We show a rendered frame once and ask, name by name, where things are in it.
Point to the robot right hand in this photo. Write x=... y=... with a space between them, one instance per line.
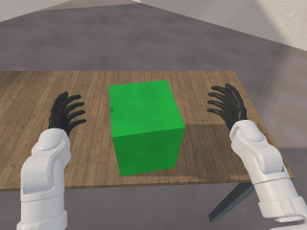
x=233 y=106

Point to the carton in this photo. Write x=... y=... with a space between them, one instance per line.
x=146 y=126

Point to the right robot forearm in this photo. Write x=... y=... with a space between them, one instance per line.
x=267 y=172

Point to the table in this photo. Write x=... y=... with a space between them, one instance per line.
x=205 y=155

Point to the left robot forearm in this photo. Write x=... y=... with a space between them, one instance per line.
x=42 y=183

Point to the robot left hand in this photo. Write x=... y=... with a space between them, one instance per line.
x=60 y=118

